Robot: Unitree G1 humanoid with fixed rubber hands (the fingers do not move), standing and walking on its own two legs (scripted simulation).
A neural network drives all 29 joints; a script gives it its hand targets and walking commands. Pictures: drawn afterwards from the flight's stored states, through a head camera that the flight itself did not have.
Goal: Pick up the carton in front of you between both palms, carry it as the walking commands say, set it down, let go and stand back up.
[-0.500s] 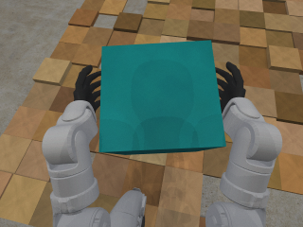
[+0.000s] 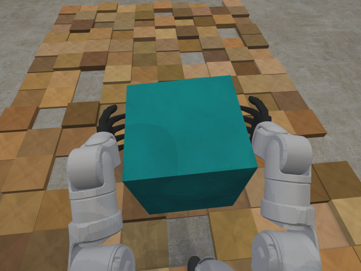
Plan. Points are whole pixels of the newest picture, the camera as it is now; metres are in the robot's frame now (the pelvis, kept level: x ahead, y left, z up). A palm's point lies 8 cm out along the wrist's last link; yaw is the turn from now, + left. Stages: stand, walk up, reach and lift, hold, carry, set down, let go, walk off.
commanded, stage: carry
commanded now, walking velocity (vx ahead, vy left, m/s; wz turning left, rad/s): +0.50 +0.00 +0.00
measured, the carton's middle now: (185, 152) +0.36 -0.04 +0.05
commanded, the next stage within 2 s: none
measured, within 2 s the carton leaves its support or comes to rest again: neither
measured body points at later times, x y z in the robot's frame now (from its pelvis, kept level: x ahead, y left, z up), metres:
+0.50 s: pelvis +0.38 +0.00 -0.01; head +0.44 +0.02 +0.44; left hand +0.72 +0.17 +0.06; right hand +0.73 -0.14 +0.07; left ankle +0.39 +0.08 -0.74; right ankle +0.20 -0.08 -0.68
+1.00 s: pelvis +0.73 -0.02 -0.02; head +0.75 -0.03 +0.43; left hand +1.06 +0.19 +0.12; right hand +1.10 -0.11 +0.11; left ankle +0.79 +0.14 -0.67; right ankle +0.66 -0.03 -0.75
